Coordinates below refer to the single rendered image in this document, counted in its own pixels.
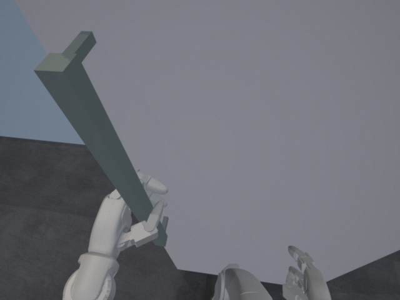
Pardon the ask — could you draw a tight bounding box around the robot left hand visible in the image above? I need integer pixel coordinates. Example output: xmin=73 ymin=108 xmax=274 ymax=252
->
xmin=88 ymin=168 xmax=168 ymax=259

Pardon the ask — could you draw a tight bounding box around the handle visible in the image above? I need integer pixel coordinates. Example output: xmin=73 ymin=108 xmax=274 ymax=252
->
xmin=34 ymin=31 xmax=169 ymax=247

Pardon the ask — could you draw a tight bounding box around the right robot shin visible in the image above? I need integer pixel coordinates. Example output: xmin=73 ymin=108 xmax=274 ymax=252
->
xmin=212 ymin=263 xmax=239 ymax=300

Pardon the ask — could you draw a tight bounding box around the robot right thigh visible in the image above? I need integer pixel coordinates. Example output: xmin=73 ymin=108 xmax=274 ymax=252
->
xmin=217 ymin=268 xmax=273 ymax=300

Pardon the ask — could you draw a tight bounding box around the fridge door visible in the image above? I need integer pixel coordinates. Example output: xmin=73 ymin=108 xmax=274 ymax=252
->
xmin=15 ymin=0 xmax=400 ymax=285

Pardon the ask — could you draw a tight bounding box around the left robot forearm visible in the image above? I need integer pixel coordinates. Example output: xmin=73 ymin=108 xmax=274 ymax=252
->
xmin=62 ymin=252 xmax=119 ymax=300

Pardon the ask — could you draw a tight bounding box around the robot right hand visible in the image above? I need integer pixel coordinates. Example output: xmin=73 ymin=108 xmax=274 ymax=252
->
xmin=282 ymin=246 xmax=331 ymax=300

